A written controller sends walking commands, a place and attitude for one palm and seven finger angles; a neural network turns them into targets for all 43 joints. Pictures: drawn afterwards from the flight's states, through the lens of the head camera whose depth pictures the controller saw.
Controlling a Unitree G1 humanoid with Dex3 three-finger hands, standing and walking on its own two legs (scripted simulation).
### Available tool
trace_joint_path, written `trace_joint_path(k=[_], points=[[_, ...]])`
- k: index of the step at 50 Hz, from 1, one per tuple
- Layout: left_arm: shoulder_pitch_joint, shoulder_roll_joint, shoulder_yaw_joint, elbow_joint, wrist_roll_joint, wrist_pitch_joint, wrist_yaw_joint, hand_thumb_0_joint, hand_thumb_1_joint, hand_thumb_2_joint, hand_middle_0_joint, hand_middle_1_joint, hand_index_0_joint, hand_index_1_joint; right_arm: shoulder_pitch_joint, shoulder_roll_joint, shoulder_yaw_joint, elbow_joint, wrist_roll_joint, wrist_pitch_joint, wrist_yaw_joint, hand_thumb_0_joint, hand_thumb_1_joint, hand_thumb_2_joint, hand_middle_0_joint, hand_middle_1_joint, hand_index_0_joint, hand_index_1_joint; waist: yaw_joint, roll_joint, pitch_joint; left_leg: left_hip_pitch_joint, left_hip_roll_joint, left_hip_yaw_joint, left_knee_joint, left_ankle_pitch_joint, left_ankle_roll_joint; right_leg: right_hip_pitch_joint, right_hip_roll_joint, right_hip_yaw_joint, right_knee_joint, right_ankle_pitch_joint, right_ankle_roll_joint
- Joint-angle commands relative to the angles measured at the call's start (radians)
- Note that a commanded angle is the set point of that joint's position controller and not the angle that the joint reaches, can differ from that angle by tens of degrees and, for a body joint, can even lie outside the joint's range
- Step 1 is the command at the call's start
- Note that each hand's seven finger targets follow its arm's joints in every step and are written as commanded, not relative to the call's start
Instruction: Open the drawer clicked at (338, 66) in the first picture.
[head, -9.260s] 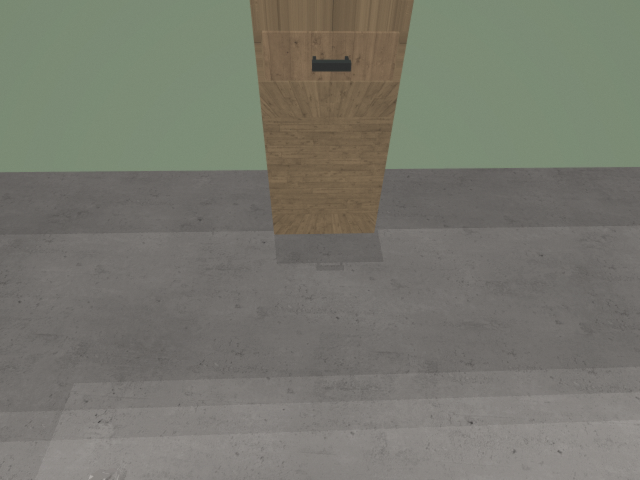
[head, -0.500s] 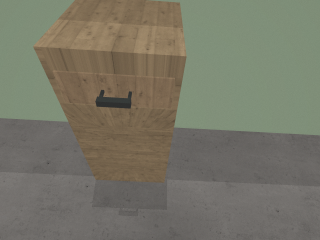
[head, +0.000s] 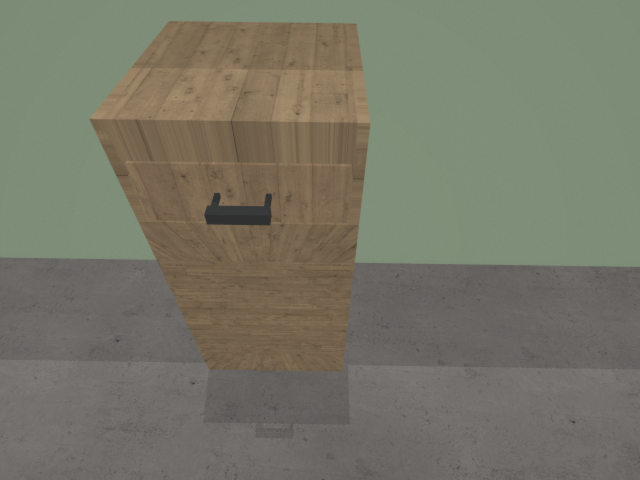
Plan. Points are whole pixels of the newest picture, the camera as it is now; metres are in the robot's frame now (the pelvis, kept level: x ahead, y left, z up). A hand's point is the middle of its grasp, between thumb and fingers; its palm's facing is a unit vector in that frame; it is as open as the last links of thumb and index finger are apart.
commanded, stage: come to a stop and stand still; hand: left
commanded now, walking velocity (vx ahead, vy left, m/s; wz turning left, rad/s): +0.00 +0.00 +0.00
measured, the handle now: (240, 206) +0.56 +0.18 +0.00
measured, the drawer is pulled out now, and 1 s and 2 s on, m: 0.00 0.00 0.00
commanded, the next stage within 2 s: look again from close up in 1.74 s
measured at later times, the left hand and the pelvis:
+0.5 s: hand out of the picture -0.01 +0.11 -0.17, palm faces +0.05 -0.99 -0.14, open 7.4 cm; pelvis +0.02 -0.03 +0.00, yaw +1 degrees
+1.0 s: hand out of the picture +0.05 +0.09 -0.17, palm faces +0.04 -0.98 -0.18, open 7.4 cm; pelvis +0.07 -0.06 +0.01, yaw +1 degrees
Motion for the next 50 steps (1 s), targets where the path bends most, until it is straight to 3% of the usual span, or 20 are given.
trace_joint_path(k=[1, 11, 17, 22, 31, 50], points=[[0.065, 0.081, 0.021, -0.007, -0.004, -0.018, 0.007, 0.000, 0.900, 0.900, -0.200, -0.300, -0.200, -0.300, 0.009, -0.095, -0.016, -0.030, 0.005, -0.028, -0.006, 0.000, -0.900, -0.900, 0.200, 0.300, 0.200, 0.300, 0.015, 0.018, 0.073, -0.043, 0.193, -0.283, -0.252, -0.419, -0.038, -0.036, -0.039, 0.050, -0.072, -0.131, -0.038], [0.067, 0.053, 0.019, 0.034, -0.005, -0.029, 0.009, 0.000, 0.900, 0.900, -0.200, -0.300, -0.200, -0.300, 0.047, -0.052, -0.014, 0.020, 0.004, -0.027, -0.010, 0.000, -0.900, -0.900, 0.200, 0.300, 0.200, 0.300, -0.001, -0.029, 0.091, -0.008, 0.164, -0.250, -0.193, -0.349, -0.049, -0.099, -0.059, 0.096, -0.136, -0.200, -0.046], [0.072, 0.044, 0.016, 0.048, -0.005, -0.034, 0.011, 0.000, 0.900, 0.900, -0.200, -0.300, -0.200, -0.300, 0.049, -0.043, -0.010, 0.034, 0.005, -0.034, -0.012, 0.000, -0.900, -0.900, 0.200, 0.300, 0.200, 0.300, 0.001, -0.005, 0.090, -0.004, 0.173, -0.261, -0.204, -0.333, -0.049, -0.085, -0.054, 0.087, -0.126, -0.140, -0.042], [0.070, 0.037, 0.012, 0.054, -0.006, -0.039, 0.011, 0.000, 0.900, 0.900, -0.200, -0.300, -0.200, -0.300, 0.050, -0.032, -0.007, 0.040, 0.006, -0.036, -0.014, 0.000, -0.900, -0.900, 0.200, 0.300, 0.200, 0.300, -0.003, -0.037, 0.086, 0.023, 0.161, -0.239, -0.176, -0.262, -0.053, -0.084, -0.064, 0.103, -0.150, -0.121, -0.045], [0.046, 0.044, 0.006, 0.066, -0.016, -0.051, 0.012, 0.000, 0.900, 0.900, -0.200, -0.300, -0.200, -0.300, 0.051, -0.016, 0.012, 0.066, 0.009, -0.052, -0.019, 0.000, -0.900, -0.900, 0.200, 0.300, 0.200, 0.300, -0.002, -0.032, 0.053, 0.089, 0.147, -0.188, -0.123, -0.055, -0.063, -0.016, -0.081, 0.115, -0.161, 0.026, -0.049], [0.057, 0.060, 0.010, 0.071, -0.020, -0.053, 0.021, 0.000, 0.900, 0.900, -0.200, -0.300, -0.200, -0.300, 0.035, -0.015, 0.023, 0.100, 0.012, -0.051, -0.031, 0.000, -0.900, -0.900, 0.200, 0.300, 0.200, 0.300, 0.009, -0.041, 0.043, 0.157, 0.153, -0.156, -0.089, 0.133, -0.071, 0.087, -0.088, 0.102, -0.164, 0.254, -0.044]])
